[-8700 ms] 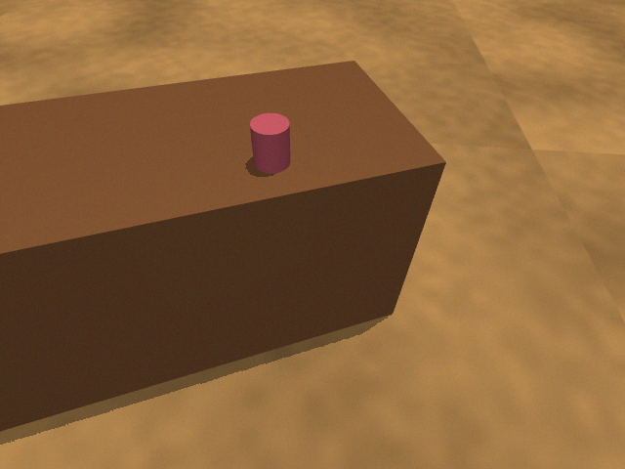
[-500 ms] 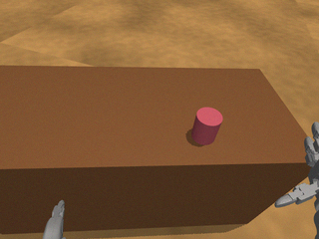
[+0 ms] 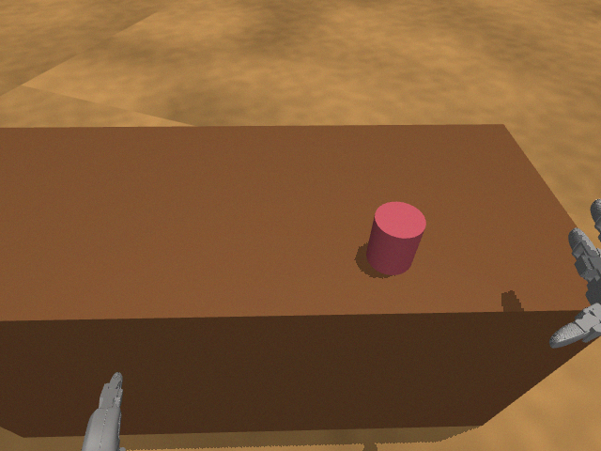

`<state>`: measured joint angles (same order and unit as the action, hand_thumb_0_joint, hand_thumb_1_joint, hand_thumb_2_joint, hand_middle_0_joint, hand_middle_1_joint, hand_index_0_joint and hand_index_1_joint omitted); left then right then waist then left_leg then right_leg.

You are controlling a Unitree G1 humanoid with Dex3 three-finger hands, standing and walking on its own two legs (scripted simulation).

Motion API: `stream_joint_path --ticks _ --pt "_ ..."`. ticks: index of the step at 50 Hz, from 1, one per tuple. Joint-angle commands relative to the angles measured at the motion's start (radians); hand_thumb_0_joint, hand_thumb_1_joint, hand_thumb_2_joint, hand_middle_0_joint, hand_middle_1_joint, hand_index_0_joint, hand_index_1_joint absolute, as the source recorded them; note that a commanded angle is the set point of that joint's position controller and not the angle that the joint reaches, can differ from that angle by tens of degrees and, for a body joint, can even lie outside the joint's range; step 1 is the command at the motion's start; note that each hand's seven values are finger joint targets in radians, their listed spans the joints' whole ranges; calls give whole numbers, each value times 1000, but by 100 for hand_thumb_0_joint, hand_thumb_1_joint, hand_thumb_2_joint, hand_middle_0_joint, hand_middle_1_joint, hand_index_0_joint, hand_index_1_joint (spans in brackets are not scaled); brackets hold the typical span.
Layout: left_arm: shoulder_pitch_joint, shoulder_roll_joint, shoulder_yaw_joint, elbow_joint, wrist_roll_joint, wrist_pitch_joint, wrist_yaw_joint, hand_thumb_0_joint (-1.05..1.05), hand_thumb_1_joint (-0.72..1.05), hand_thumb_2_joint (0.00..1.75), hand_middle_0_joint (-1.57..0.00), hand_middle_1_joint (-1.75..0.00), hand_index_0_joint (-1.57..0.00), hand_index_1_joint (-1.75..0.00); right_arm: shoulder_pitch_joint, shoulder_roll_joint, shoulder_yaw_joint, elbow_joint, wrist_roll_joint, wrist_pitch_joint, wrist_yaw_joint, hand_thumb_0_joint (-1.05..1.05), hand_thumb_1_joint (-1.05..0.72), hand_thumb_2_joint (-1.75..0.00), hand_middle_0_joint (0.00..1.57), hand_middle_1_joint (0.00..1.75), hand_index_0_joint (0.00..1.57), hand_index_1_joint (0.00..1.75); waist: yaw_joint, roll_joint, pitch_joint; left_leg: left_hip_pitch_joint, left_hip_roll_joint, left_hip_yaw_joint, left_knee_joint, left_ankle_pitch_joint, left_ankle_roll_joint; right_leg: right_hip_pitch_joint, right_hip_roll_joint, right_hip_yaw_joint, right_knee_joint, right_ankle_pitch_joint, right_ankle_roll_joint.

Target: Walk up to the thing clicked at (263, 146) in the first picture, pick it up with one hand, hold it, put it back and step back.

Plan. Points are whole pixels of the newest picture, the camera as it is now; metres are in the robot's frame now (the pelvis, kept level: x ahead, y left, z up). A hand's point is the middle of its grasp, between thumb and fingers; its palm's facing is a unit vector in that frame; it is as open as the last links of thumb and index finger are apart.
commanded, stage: go down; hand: right
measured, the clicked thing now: (394, 239) +0.48 -0.16 -0.02
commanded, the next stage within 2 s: none
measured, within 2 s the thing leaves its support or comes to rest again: neither
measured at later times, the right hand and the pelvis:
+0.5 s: hand (568, 246) +0.36 -0.34 +0.11, palm faces +0.09 +1.00 +0.01, open 17.5 cm; pelvis +0.00 +0.00 -0.01, yaw +1 degrees
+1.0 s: hand (575, 231) +0.38 -0.35 +0.12, palm faces +0.08 +1.00 +0.02, open 17.5 cm; pelvis +0.00 +0.00 -0.02, yaw +1 degrees
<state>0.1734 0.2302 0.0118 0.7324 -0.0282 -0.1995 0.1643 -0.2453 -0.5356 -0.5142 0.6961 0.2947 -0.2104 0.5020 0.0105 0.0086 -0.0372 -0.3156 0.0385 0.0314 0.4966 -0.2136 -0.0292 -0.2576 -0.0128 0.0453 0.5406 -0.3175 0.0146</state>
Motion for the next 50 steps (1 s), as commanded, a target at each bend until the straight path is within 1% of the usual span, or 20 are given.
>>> stream_joint_path --ticks 1,4,8,9,12,14,15,16,18,21,24,25,26,30,36,38,40,41,42,50 --pt "-20 138 25 -92 -7 -56 22 0 -56 5 -5 -5 -4 -5 -382 -391 -65 -158 29 -62 36 0 54 -3 6 4 5 4 34 -143 -157 75 -28 9 -44 150 33 -16 17 -17 -90 202 -22" --pt "-44 131 9 -66 -4 -71 20 0 -55 4 -5 -5 -5 -5 -378 -354 -23 -56 42 -41 90 0 55 -2 6 4 5 4 47 -125 -150 46 -28 10 -34 146 29 -44 16 -11 -75 186 -25" --pt "-71 231 71 -117 -1 -86 35 0 -56 5 -5 -5 -4 -5 -466 -451 -63 -50 54 -30 133 0 57 -3 6 5 5 4 48 -135 -267 48 -31 10 -6 185 34 2 4 6 -43 281 -16" --pt "-77 218 56 -128 0 -87 35 0 -56 5 -5 -5 -4 -5 -471 -443 -69 -25 63 -31 138 0 57 -3 5 5 5 5 47 -107 -270 52 -33 13 -3 191 34 -4 1 10 -34 299 -15" --pt "-96 175 8 -156 -1 -87 30 0 -56 6 -5 -5 -4 -5 -479 -493 -112 10 67 -47 134 0 58 -3 5 5 5 5 11 -100 -299 74 -34 12 11 189 35 -41 0 11 -14 319 -12" --pt "-80 218 50 -190 0 -80 37 0 -56 6 -5 -5 -4 -5 -485 -517 -124 30 54 -50 122 0 55 -3 6 4 5 4 16 -98 -330 79 -35 7 14 176 38 -32 -1 10 -18 307 -11" --pt "-113 233 43 -257 2 -86 38 0 -56 6 -5 -5 -4 -5 -478 -520 -124 49 51 -49 117 0 56 -3 6 4 6 4 14 -77 -328 85 -38 9 13 175 36 -46 -3 9 -15 304 -11" --pt "-24 166 -1 -149 4 -72 31 0 -56 6 -5 -5 -4 -5 -465 -505 -112 69 45 -46 116 0 54 -3 6 4 6 4 4 -112 -287 81 -37 5 13 171 37 -71 3 3 -15 295 -11" --pt "-40 159 -3 -171 4 -71 32 0 -56 6 -5 -5 -4 -5 -481 -520 -117 61 34 -47 111 0 55 -3 6 4 6 4 0 -130 -304 81 -32 -2 17 184 39 -78 9 -5 -10 290 -14" --pt "-34 195 24 -168 8 -73 36 0 -56 6 -5 -5 -4 -6 -486 -546 -125 49 29 -45 113 0 55 -4 6 4 5 4 17 -140 -334 79 -30 -7 31 234 40 -66 10 -10 9 332 -14" --pt "-39 167 -4 -144 10 -74 33 0 -57 6 -5 -5 -4 -6 -542 -555 -120 26 26 -53 119 0 54 -4 6 4 5 4 24 -172 -355 57 -34 -7 45 257 44 -53 7 -7 31 379 -10" --pt "-65 216 34 -200 9 -81 38 0 -57 6 -5 -5 -4 -6 -546 -558 -126 36 30 -55 120 0 51 -4 6 4 6 4 41 -137 -369 54 -35 -5 47 263 41 -45 3 -5 35 382 -13" --pt "-62 222 32 -200 9 -83 42 0 -57 7 -5 -5 -4 -6 -558 -565 -130 26 34 -59 123 0 53 -4 6 4 6 4 42 -134 -385 55 -36 -3 52 265 41 -37 1 -2 38 391 -12" --pt "-49 175 -11 -180 7 -84 40 0 -56 6 -5 -5 -4 -6 -568 -546 -109 80 35 -60 139 0 50 -4 6 4 6 4 52 -119 -335 19 -35 -3 51 222 34 -76 5 -3 48 329 -22" --pt "14 219 37 -178 11 -82 46 0 -56 6 -5 -5 -4 -5 -585 -583 -109 113 23 -32 151 0 54 -4 6 5 5 5 69 -137 -339 -11 -30 -8 64 234 34 -80 12 -9 63 314 -23" --pt "38 218 45 -155 12 -81 42 0 -56 6 -5 -5 -4 -6 -598 -597 -115 107 21 -31 150 0 54 -4 6 5 5 5 69 -146 -323 -17 -31 -5 71 225 35 -95 12 -6 64 305 -22" --pt "-35 222 33 -253 9 -93 41 0 -57 6 -5 -5 -4 -6 -608 -609 -129 129 19 -34 148 0 57 -4 5 5 5 5 62 -119 -341 -11 -32 -3 79 221 35 -113 8 -4 73 299 -20" --pt "17 176 0 -189 10 -85 36 0 -56 6 -5 -5 -4 -5 -624 -611 -128 111 15 -36 146 0 56 -4 6 5 6 5 48 -145 -346 1 -30 -7 86 227 38 -123 13 -7 76 302 -20" --pt "-27 173 -8 -228 7 -87 34 0 -56 6 -5 -5 -4 -5 -629 -612 -126 116 16 -40 145 0 56 -4 5 5 5 5 44 -137 -335 -14 -34 -3 88 203 37 -135 8 -4 78 295 -20" --pt "2 228 26 -215 19 -87 40 0 -56 6 -5 -5 -4 -5 -653 -665 -143 154 1 -33 147 0 55 -4 6 5 5 5 50 -188 -408 -37 -38 -8 124 221 46 -116 1 -1 119 371 -6"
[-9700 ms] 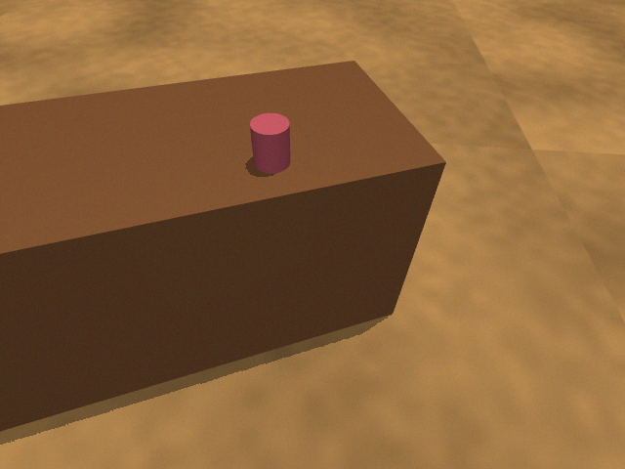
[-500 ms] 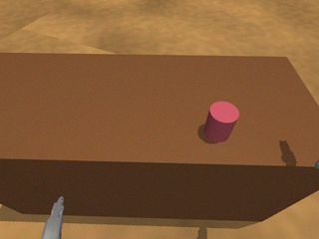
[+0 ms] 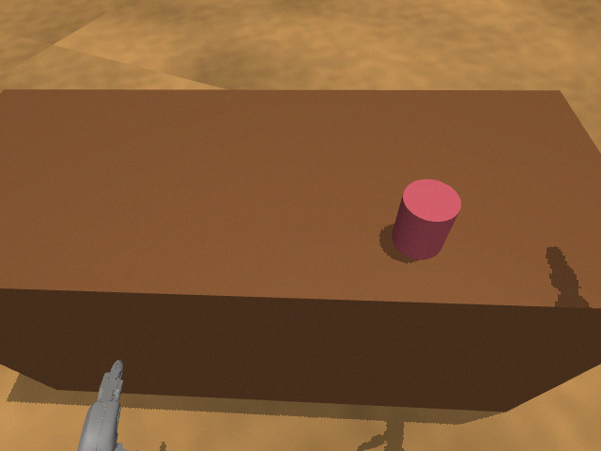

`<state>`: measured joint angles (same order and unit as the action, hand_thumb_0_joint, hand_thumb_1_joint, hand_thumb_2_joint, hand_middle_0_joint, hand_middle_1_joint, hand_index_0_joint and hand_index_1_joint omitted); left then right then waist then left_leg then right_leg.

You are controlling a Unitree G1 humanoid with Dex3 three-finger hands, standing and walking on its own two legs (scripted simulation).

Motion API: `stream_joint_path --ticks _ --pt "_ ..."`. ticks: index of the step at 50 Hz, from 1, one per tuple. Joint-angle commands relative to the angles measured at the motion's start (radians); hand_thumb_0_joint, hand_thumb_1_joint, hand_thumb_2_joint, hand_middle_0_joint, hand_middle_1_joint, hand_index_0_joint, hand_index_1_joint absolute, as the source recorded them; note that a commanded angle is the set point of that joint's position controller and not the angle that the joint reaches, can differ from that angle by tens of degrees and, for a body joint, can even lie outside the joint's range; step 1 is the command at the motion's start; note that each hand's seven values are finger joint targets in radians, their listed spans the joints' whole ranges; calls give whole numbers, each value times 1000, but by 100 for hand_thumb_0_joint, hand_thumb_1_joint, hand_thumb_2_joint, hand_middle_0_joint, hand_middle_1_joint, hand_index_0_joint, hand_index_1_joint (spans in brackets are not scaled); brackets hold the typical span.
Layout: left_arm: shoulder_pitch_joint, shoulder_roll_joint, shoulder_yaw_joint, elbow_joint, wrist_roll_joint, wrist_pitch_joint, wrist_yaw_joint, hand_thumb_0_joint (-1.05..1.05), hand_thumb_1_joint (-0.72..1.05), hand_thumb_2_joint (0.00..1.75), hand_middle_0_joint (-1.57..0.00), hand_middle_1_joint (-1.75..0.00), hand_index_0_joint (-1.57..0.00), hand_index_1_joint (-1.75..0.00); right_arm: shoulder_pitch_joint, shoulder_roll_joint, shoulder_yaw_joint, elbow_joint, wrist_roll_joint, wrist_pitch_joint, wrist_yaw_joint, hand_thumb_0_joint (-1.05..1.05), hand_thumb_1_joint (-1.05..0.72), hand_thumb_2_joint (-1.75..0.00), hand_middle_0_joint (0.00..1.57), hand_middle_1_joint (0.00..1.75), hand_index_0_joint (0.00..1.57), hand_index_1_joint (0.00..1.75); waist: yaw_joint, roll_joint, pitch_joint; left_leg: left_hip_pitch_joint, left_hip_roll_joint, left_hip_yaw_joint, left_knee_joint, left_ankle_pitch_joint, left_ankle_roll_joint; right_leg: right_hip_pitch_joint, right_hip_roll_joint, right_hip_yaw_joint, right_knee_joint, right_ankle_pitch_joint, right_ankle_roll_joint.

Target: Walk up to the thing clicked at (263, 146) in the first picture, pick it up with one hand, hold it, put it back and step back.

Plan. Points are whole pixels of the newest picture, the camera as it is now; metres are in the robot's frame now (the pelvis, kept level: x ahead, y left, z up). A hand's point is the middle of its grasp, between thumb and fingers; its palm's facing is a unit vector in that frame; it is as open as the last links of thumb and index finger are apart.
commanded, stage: go down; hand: right
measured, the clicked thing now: (423, 220) +0.48 -0.16 +0.00
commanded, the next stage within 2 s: approach in 1.04 s
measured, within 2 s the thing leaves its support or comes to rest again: neither
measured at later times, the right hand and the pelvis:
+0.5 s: hand out of the picture +0.37 -0.36 +0.13, palm faces +0.10 +0.99 +0.02, open 17.5 cm; pelvis -0.01 +0.00 -0.01, yaw +0 degrees
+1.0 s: hand out of the picture +0.36 -0.36 +0.13, palm faces +0.10 +0.99 +0.01, open 17.5 cm; pelvis -0.01 +0.00 -0.01, yaw +0 degrees
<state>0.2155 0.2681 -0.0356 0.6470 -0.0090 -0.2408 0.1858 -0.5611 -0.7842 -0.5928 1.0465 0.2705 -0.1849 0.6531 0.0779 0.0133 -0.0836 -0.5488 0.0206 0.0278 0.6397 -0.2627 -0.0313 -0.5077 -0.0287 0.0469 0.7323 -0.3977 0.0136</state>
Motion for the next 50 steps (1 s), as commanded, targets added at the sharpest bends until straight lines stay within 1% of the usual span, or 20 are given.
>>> stream_joint_path --ticks 1,6,8,10,14,15,22,25,29,30,35,36,37,39,41,42,45,48,49,50 --pt "-69 187 69 -138 -1 -49 17 0 -56 6 -5 -5 -4 -5 -332 -381 -43 -169 28 -55 -2 0 55 -4 6 5 5 5 -12 -172 -324 177 -22 -3 -21 248 45 101 16 -3 -72 414 -8" --pt "-34 168 46 -190 -1 -53 14 0 -56 6 -5 -5 -4 -5 -386 -424 -55 -197 9 -61 -7 0 54 -5 6 5 5 5 -9 -181 -385 181 -26 3 -6 237 47 122 11 1 -61 429 -3" --pt "18 143 27 -151 -1 -48 11 0 -56 6 -5 -5 -5 -5 -362 -411 -48 -167 12 -56 -6 0 55 -5 6 5 5 5 -7 -175 -330 156 -27 6 -11 207 46 90 13 -1 -66 384 -6" --pt "-9 194 73 -222 -2 -53 16 0 -56 6 -5 -5 -4 -5 -360 -423 -58 -190 13 -52 -6 0 54 -4 6 5 5 5 -1 -189 -370 155 -28 7 -12 205 47 126 9 1 -70 390 -3" --pt "6 155 44 -169 -1 -50 5 0 -55 5 -5 -5 -5 -5 -346 -391 -35 -199 7 -34 -13 0 53 -4 6 5 6 5 -22 -214 -295 138 -28 6 -10 181 50 82 11 -5 -75 362 0" --pt "-19 166 55 -234 -2 -59 4 0 -56 6 -5 -5 -4 -5 -322 -360 -26 -129 10 -29 -10 0 54 -5 6 5 5 5 8 -161 -281 127 -30 7 -12 191 48 75 7 -3 -70 366 -3" --pt "17 164 42 -286 -7 -64 5 0 -55 6 -5 -5 -4 -5 -405 -445 -80 -301 14 -56 -14 0 55 -4 6 5 6 5 -17 -203 -405 174 -26 5 6 205 46 125 14 -5 -61 361 -6" --pt "40 157 49 -240 -6 -60 2 0 -55 6 -5 -5 -4 -5 -338 -405 -66 -224 20 -44 -15 0 55 -4 6 5 6 5 -5 -196 -306 128 -28 9 5 180 46 86 11 -1 -60 348 -3" --pt "-7 179 71 -230 0 -66 7 0 -56 6 -5 -5 -4 -5 -327 -404 -60 -214 7 -32 -14 0 56 -5 5 5 5 5 -7 -196 -314 156 -18 -3 4 184 47 51 18 -10 -58 305 -10" --pt "-35 155 38 -253 -2 -71 6 0 -55 5 -5 -5 -5 -5 -332 -370 -33 -190 8 -29 -8 0 57 -5 5 5 5 5 -1 -158 -281 134 -22 -1 3 170 45 31 16 -9 -58 284 -13" --pt "21 166 46 -270 -3 -73 7 0 -55 5 -5 -5 -5 -5 -340 -369 -40 -222 21 -40 4 0 58 -5 5 5 5 5 11 -168 -339 119 -33 14 20 189 45 99 5 3 -45 369 -3" --pt "63 188 71 -222 -1 -67 9 0 -55 5 -5 -5 -5 -5 -340 -416 -67 -258 22 -44 3 0 56 -5 5 5 5 5 1 -207 -374 133 -29 12 22 194 46 114 9 4 -44 384 -1" --pt "29 172 43 -272 -3 -71 7 0 -54 5 -5 -5 -5 -5 -359 -424 -73 -266 22 -45 1 0 56 -5 5 5 5 5 0 -193 -377 133 -28 11 19 189 44 107 12 1 -41 366 -5" --pt "21 186 68 -266 -3 -72 13 0 -55 6 -5 -5 -4 -5 -351 -407 -64 -249 24 -37 0 0 55 -4 6 5 6 5 4 -194 -334 113 -27 10 15 161 44 94 12 -1 -53 323 -6" --pt "2 160 42 -264 -1 -75 10 0 -55 5 -5 -5 -5 -5 -336 -385 -52 -208 20 -29 -1 0 55 -4 6 5 6 5 1 -174 -285 96 -28 10 12 138 46 57 11 0 -58 291 -5" --pt "19 184 74 -254 -1 -76 11 0 -55 5 -5 -5 -4 -5 -318 -390 -54 -198 18 -28 -2 0 55 -5 6 5 5 5 3 -168 -263 95 -28 14 14 133 46 42 10 2 -64 280 -5" --pt "23 151 35 -285 -2 -72 3 0 -55 5 -5 -5 -5 -5 -276 -391 -59 -160 9 -22 -3 0 56 -5 5 5 5 5 -15 -136 -251 133 -22 6 9 135 44 -1 19 -7 -59 246 -13" --pt "104 159 59 -231 2 -68 5 0 -55 5 -5 -5 -5 -5 -308 -416 -72 -226 10 -30 3 0 55 -5 5 5 5 5 -11 -201 -323 156 -20 -1 26 187 45 43 24 -11 -47 301 -9" --pt "36 173 53 -328 -3 -75 4 0 -55 5 -5 -5 -4 -5 -300 -424 -89 -241 21 -35 7 0 57 -4 6 5 5 5 -18 -156 -348 162 -24 5 26 188 42 51 21 -6 -42 313 -12" --pt "96 179 75 -232 -1 -67 8 0 -55 5 -5 -5 -4 -5 -325 -431 -81 -289 16 -38 9 0 55 -4 6 5 6 5 -19 -212 -374 149 -24 2 35 193 45 88 19 -3 -44 342 -6"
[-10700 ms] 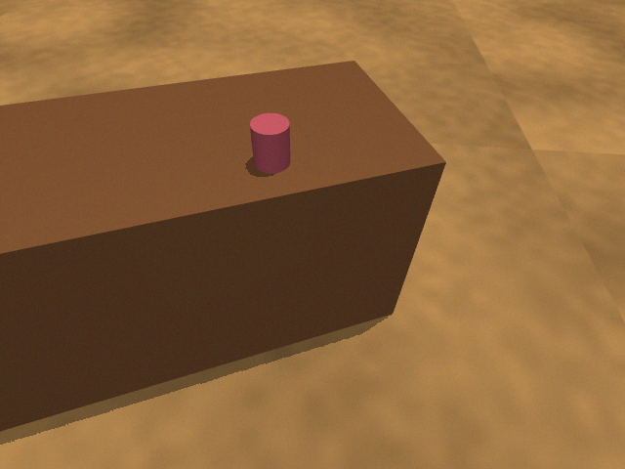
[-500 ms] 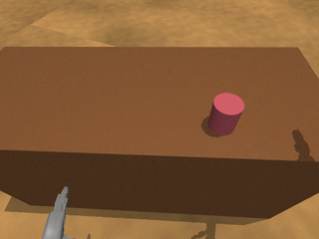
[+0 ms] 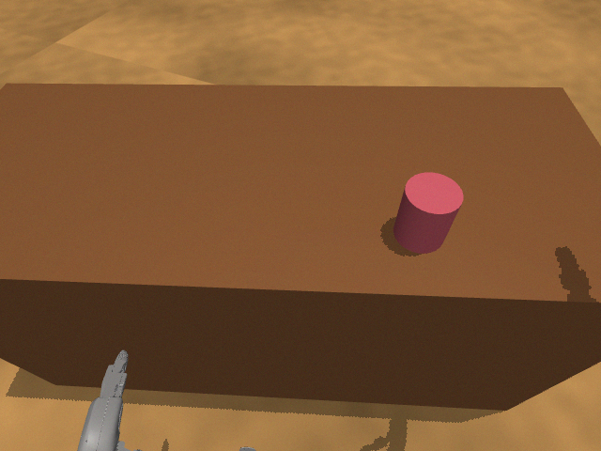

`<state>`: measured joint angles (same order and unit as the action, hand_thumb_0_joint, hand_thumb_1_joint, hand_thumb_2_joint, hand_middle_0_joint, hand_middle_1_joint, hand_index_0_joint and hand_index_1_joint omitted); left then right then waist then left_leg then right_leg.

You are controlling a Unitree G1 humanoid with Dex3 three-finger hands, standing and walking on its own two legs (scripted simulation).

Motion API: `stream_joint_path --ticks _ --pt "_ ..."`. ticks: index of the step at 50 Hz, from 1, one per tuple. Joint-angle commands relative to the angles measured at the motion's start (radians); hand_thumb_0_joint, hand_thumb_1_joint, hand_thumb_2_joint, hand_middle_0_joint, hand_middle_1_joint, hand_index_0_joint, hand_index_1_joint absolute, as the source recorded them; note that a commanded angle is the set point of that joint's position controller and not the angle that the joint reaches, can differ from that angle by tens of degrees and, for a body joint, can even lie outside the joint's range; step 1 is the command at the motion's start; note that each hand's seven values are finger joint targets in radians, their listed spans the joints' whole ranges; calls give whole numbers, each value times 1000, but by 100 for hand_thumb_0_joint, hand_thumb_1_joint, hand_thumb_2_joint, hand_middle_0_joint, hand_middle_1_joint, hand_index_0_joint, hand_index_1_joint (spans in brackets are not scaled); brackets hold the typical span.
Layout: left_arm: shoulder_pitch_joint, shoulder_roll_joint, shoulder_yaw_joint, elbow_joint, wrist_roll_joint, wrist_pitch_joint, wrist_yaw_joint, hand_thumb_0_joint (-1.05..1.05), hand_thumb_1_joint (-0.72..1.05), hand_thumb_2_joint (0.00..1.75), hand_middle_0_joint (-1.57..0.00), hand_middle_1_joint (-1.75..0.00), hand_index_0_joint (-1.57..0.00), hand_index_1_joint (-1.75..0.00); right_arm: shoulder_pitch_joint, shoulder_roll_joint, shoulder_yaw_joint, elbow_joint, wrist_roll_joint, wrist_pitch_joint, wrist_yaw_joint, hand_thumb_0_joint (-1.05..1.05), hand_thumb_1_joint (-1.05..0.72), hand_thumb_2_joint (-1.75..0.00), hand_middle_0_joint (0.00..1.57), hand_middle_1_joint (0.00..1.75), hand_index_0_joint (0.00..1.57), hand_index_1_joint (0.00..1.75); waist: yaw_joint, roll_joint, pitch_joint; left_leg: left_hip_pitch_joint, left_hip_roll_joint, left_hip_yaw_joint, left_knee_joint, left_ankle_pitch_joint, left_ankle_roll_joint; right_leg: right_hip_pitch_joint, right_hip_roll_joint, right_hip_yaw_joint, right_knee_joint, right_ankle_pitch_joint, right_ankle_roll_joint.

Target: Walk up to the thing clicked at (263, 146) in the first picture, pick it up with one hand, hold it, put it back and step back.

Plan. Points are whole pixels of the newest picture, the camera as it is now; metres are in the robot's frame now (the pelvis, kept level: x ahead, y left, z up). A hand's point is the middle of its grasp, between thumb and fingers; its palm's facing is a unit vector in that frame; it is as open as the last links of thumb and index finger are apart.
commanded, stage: go down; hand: right
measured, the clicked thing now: (425, 214) +0.49 -0.16 +0.01
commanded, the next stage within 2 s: approach in 0.04 s
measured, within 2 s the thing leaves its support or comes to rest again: neither
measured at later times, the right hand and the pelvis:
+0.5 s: hand (556, 243) +0.39 -0.30 +0.07, palm faces -0.01 +1.00 +0.07, open 17.5 cm; pelvis +0.00 +0.00 -0.01, yaw +0 degrees
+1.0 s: hand (467, 236) +0.42 -0.20 +0.03, palm faces +0.05 +1.00 +0.04, open 17.7 cm; pelvis -0.02 +0.00 -0.03, yaw +1 degrees
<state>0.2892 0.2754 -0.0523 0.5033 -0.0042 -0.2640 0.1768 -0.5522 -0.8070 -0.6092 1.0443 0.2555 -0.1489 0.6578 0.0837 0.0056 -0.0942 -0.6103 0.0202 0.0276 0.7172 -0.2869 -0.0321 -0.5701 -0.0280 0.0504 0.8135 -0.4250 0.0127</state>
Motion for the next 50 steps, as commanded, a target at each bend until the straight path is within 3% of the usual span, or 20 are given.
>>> stream_joint_path --ticks 1,6,9,17,21,24,27,28,30,33,34,35,39,40,42,44,45,47,48,50 --pt "-31 159 68 -144 -6 -51 17 0 -55 5 -5 -5 -4 -5 -333 -386 -57 -261 34 -71 5 0 56 -4 6 5 6 5 -17 -199 -351 199 -23 -1 -49 216 45 149 20 -10 -117 367 -6" --pt "-90 146 54 -104 -5 -57 27 0 -55 6 -5 -5 -4 -5 -388 -407 -63 -271 33 -80 -1 0 55 -5 6 5 5 5 -18 -202 -320 194 -14 -9 -57 168 47 98 23 -9 -128 274 -14" --pt "-59 165 65 -106 -2 -54 35 0 -55 4 -5 -5 -4 -5 -350 -385 -44 -238 27 -68 2 0 52 -3 6 4 6 4 -15 -189 -324 192 -23 3 -49 191 48 126 16 -5 -128 346 -5" --pt "-25 159 76 -155 0 -61 17 0 -55 4 -5 -5 -5 -5 -292 -159 83 -126 41 -60 -3 0 52 -4 6 4 6 4 48 -74 -236 125 -29 7 -42 190 39 77 15 -5 -109 308 -14" --pt "-35 114 41 -182 5 -68 -4 0 -55 4 -5 -5 -5 -5 -338 -84 115 -169 45 -121 -38 0 56 -4 6 4 6 4 39 -71 -252 81 -25 3 -11 163 35 49 15 -4 -79 283 -17" --pt "37 136 86 -171 14 -63 -14 0 -53 4 -5 -5 -5 -5 -437 -129 84 -312 31 -188 -85 0 53 -5 6 4 6 4 38 -158 -389 60 -24 -7 41 191 37 99 17 -7 -37 331 -10" --pt "44 118 88 -169 24 -42 -33 0 -53 3 -5 -5 -6 -5 -316 -89 58 -184 14 -219 -141 0 54 -5 5 5 5 5 27 -126 -333 37 -22 -11 83 215 37 4 27 -14 13 370 -7" --pt "-5 166 135 -233 27 -43 -33 0 -53 3 -5 -5 -6 -5 -359 -114 40 -238 10 -239 -161 0 53 -6 5 5 5 5 30 -141 -413 52 -20 -16 100 245 39 16 26 -13 32 405 -4" --pt "31 129 105 -232 37 -27 -43 0 -56 4 -5 -5 -6 -5 -418 -135 27 -289 -21 -268 -194 0 56 -3 6 4 5 4 7 -209 -489 51 -21 -22 128 268 45 32 26 -19 61 461 1" --pt "-4 109 99 -362 38 -9 -60 0 -55 4 -5 -6 -6 -5 -402 -24 73 -299 -36 -285 -235 0 59 -4 5 5 4 5 7 -200 -548 71 -32 -10 147 254 46 38 22 -14 75 470 5" --pt "-16 169 160 -410 38 -5 -58 0 -55 4 -5 -6 -6 -5 -431 -23 63 -332 -34 -291 -255 0 61 -3 4 5 4 5 14 -195 -579 66 -38 -3 146 235 48 64 14 -7 69 468 8" --pt "-15 136 126 -434 39 2 -64 0 -55 4 -5 -5 -6 -5 -427 19 95 -342 -44 -289 -273 0 61 -4 4 5 4 5 8 -198 -602 88 -37 -4 145 238 46 75 17 -12 65 456 7" --pt "90 124 139 -400 31 39 -80 0 -55 4 -5 -5 -6 -5 -375 95 133 -288 -63 -270 -340 0 61 -4 3 5 4 5 14 -164 -447 42 -43 1 124 167 46 9 17 -19 29 341 6" --pt "84 152 180 -422 28 41 -80 0 -54 4 -5 -6 -6 -5 -393 79 128 -314 -72 -270 -355 0 61 -4 4 5 4 5 22 -151 -454 44 -38 -1 123 170 45 10 16 -21 27 323 4" --pt "82 116 155 -426 30 48 -93 0 -54 4 -5 -5 -6 -5 -422 101 140 -308 -85 -269 -381 0 61 -4 4 5 4 5 23 -130 -375 15 -35 -3 124 141 44 -43 16 -25 24 262 0" --pt "113 71 136 -386 29 54 -110 0 -54 3 -5 -5 -6 -5 -382 207 191 -240 -85 -268 -394 0 61 -4 4 5 4 5 36 -82 -291 -14 -33 0 122 95 42 -94 16 -27 21 179 -9" --pt "78 107 169 -430 28 52 -112 0 -54 3 -5 -5 -6 -5 -386 190 165 -224 -87 -271 -405 0 61 -5 3 5 4 5 46 -57 -269 -45 -33 1 126 71 43 -117 12 -21 23 156 -12" --pt "93 99 170 -450 29 57 -124 0 -54 3 -5 -5 -5 -5 -391 226 203 -233 -101 -272 -404 0 61 -4 4 5 4 5 50 -51 -315 -36 -32 0 132 68 42 -108 14 -24 28 145 -17" --pt "53 135 190 -530 24 55 -121 0 -53 3 -5 -5 -6 -4 -449 150 169 -316 -103 -278 -412 0 61 -4 4 5 4 5 37 -63 -377 -7 -28 -11 129 53 41 -93 15 -26 30 119 -19" --pt "115 125 198 -521 24 61 -125 0 -53 3 -5 -5 -6 -4 -445 213 209 -286 -109 -269 -415 0 61 -4 3 5 4 5 57 -57 -398 31 -24 -18 128 84 36 -84 21 -36 42 135 -20"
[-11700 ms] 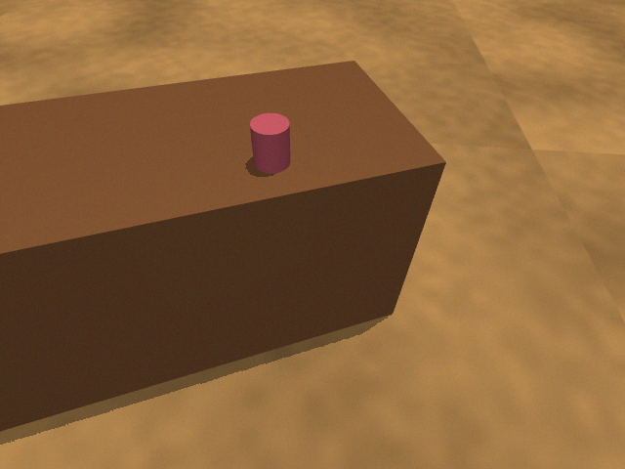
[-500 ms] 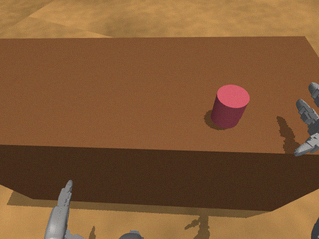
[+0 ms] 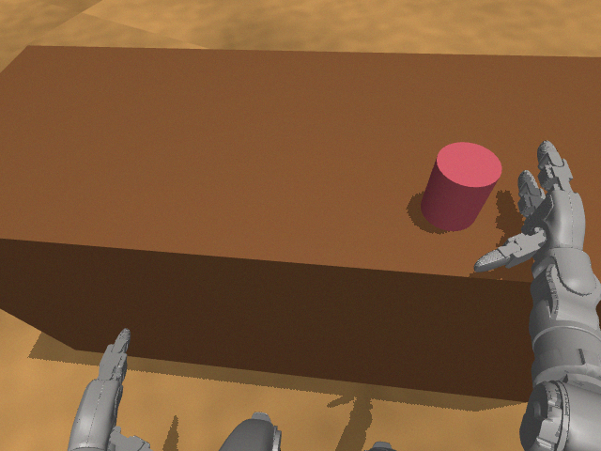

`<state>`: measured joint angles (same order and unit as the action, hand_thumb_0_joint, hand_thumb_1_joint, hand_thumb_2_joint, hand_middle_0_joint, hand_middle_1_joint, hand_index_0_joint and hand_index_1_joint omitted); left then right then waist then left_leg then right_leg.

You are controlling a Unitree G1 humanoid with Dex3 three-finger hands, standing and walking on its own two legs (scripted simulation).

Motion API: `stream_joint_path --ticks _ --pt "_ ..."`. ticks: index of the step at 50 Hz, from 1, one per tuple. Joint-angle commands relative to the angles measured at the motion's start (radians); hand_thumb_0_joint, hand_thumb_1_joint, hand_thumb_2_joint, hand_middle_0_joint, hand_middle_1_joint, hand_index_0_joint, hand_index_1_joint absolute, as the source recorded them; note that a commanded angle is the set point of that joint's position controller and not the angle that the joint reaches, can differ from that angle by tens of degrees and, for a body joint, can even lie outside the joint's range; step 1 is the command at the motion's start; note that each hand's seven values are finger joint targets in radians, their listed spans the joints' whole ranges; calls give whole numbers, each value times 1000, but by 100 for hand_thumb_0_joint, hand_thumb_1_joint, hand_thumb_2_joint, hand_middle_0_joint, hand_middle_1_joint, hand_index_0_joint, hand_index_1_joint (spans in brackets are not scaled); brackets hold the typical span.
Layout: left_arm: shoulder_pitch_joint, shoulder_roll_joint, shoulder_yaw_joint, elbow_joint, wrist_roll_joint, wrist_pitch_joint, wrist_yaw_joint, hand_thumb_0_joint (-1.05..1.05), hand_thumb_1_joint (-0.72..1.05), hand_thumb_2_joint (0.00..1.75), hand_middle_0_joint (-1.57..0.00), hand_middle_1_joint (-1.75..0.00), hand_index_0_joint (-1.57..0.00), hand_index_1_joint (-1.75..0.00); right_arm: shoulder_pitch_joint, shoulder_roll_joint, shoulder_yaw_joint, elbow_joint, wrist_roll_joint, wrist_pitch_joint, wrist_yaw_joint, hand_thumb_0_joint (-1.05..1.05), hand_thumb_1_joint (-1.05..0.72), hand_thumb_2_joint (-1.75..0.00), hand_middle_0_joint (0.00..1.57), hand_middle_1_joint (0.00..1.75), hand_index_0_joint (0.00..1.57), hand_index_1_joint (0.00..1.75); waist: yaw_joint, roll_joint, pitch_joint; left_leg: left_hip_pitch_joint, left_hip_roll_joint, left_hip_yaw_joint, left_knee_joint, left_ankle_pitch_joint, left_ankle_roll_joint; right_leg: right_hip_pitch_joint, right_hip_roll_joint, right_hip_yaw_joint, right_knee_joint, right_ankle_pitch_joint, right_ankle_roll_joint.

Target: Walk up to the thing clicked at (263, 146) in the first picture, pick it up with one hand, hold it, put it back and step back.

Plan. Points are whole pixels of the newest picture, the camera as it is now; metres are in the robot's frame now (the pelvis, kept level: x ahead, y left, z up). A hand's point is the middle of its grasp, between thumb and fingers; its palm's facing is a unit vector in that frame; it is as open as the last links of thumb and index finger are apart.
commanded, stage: close in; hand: right
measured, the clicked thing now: (457, 188) +0.50 -0.17 +0.04
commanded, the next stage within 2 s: rest palm in 0.16 s
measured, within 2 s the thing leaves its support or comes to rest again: leaves its support in 1.66 s
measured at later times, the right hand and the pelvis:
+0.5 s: hand (466, 208) +0.45 -0.17 +0.06, palm faces +0.08 +1.00 +0.04, open 17.6 cm; pelvis +0.00 +0.01 +0.00, yaw +0 degrees
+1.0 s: hand (474, 199) +0.46 -0.18 +0.07, palm faces +0.11 +0.99 +0.03, open 13.8 cm; pelvis +0.01 +0.01 +0.00, yaw +0 degrees
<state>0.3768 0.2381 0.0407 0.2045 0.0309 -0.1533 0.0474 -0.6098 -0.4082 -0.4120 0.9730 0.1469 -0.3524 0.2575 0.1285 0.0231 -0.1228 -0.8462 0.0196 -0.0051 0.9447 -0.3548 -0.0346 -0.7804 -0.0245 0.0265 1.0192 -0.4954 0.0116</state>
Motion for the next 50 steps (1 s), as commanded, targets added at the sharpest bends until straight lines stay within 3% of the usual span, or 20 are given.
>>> stream_joint_path --ticks 1,4,9,11,14,16,20,23,26,27,28,29,31,36,40,43,46,47,49,50 --pt "42 168 114 -210 -13 -47 3 0 -52 2 -5 -5 -6 -4 -407 -203 -2 -254 7 -66 -20 0 61 -3 4 5 4 5 3 -74 -368 273 -22 16 -98 156 36 121 18 -12 -159 212 -20" --pt "56 169 127 -218 -20 -44 -3 0 -53 3 -5 -5 -5 -4 -423 -217 -20 -284 9 -59 -41 0 61 -4 3 5 4 5 0 -95 -401 264 -23 18 -91 163 37 140 20 -12 -157 222 -19" --pt "43 115 73 -225 -16 -33 -13 0 -54 4 -4 -5 -5 -4 -418 -156 17 -260 -14 -58 -75 0 61 -4 3 5 4 5 -15 -104 -371 234 -23 21 -72 168 43 111 19 -13 -147 244 -14" --pt "42 148 113 -255 -16 -29 -13 0 -54 4 -4 -5 -5 -4 -408 -155 15 -270 -22 -56 -83 0 61 -5 3 6 3 6 -8 -76 -400 271 -20 14 -76 187 39 104 23 -19 -136 246 -20" --pt "43 146 108 -259 -16 -20 -17 0 -60 8 -5 -4 -3 -6 -396 -142 21 -301 -23 -54 -97 0 60 -5 4 5 5 5 -29 -104 -406 277 -20 12 -78 179 42 115 22 -22 -144 244 -15" --pt "38 146 111 -304 -16 -19 -17 0 -61 9 -5 -4 -3 -6 -430 -115 44 -335 -28 -53 -107 0 61 -4 5 5 6 5 -8 -82 -451 313 -23 19 -73 232 38 147 22 -19 -142 295 -14" --pt "77 124 99 -245 -21 -8 -20 0 -61 9 -5 -4 -2 -6 -374 -93 42 -269 -26 -45 -119 0 61 0 9 3 9 3 -7 -53 -332 255 -25 24 -81 195 39 102 19 -16 -150 266 -18" --pt "67 99 83 -229 -14 -8 -28 0 -57 6 -5 -5 -4 -5 -405 -81 47 -267 -40 -52 -128 0 61 -1 24 12 25 12 -4 -65 -317 223 -24 18 -72 171 41 92 19 -18 -149 238 -18" --pt "45 116 95 -256 -10 -7 -26 0 -56 6 -5 -5 -5 -5 -459 -148 9 -300 -46 -70 -143 0 61 0 27 12 28 12 -4 -71 -364 258 -17 3 -70 181 37 78 23 -23 -131 230 -24" --pt "45 148 131 -284 -12 -6 -22 0 -56 6 -5 -5 -4 -5 -464 -137 18 -267 -48 -70 -143 0 61 0 28 12 28 12 31 -43 -378 254 -20 6 -72 177 36 87 21 -18 -128 218 -28" --pt "51 145 123 -283 -8 -5 -23 0 -56 6 -5 -5 -4 -5 -498 -148 18 -308 -53 -74 -145 0 61 -2 31 15 31 15 17 -68 -400 268 -18 2 -74 180 35 96 23 -22 -128 218 -26" --pt "47 144 117 -325 -10 -7 -22 0 -56 6 -5 -5 -4 -5 -515 -135 28 -296 -54 -74 -146 0 60 -4 33 18 33 18 39 -47 -437 282 -21 6 -73 198 33 112 23 -19 -122 232 -27" --pt "67 135 119 -295 -12 -6 -21 0 -55 6 -4 -5 -4 -5 -518 -99 61 -275 -57 -65 -143 0 59 -5 37 20 37 20 33 -99 -440 245 -24 14 -63 217 38 152 21 -19 -123 267 -18" --pt "65 134 107 -252 -10 -3 -28 0 -56 6 -4 -5 -4 -5 -543 -127 42 -262 -55 -53 -145 0 59 -9 46 27 46 27 2 -135 -458 230 -26 23 -47 236 45 156 16 -11 -125 329 -4" --pt "16 119 85 -265 -10 -4 -33 0 -56 6 -4 -5 -4 -5 -471 -76 59 -216 -52 -46 -133 0 58 -15 54 35 55 35 1 -84 -454 273 -24 21 -42 276 45 109 17 -16 -117 348 -9" --pt "37 142 109 -264 -17 1 -31 0 -55 6 -4 -5 -4 -5 -400 -119 35 -242 -45 -44 -127 0 53 -27 68 49 70 49 -19 -91 -464 296 -28 28 -58 247 42 138 18 -17 -140 328 -9" --pt "48 136 105 -275 -21 3 -28 0 -56 6 -4 -5 -4 -5 -354 -57 68 -275 -34 -37 -117 0 42 -40 83 63 84 64 0 -54 -451 318 -27 29 -64 278 40 145 20 -18 -140 344 -13" --pt "74 107 87 -233 -21 3 -30 0 -55 6 -4 -5 -4 -5 -360 2 111 -286 -27 -36 -111 0 39 -42 87 67 88 67 2 -65 -412 284 -29 28 -63 270 40 149 20 -20 -142 341 -12" --pt "68 138 116 -225 -24 1 -24 0 -56 6 -4 -5 -4 -5 -361 -64 67 -313 -25 -35 -116 0 35 -47 93 73 94 73 4 -69 -387 257 -28 29 -68 255 40 161 17 -17 -147 335 -13" --pt "37 123 97 -241 -22 -2 -24 0 -56 6 -4 -5 -4 -5 -376 -26 105 -303 -33 -31 -116 0 31 -49 94 74 95 74 25 -42 -370 243 -30 30 -74 245 37 157 15 -14 -144 320 -18"
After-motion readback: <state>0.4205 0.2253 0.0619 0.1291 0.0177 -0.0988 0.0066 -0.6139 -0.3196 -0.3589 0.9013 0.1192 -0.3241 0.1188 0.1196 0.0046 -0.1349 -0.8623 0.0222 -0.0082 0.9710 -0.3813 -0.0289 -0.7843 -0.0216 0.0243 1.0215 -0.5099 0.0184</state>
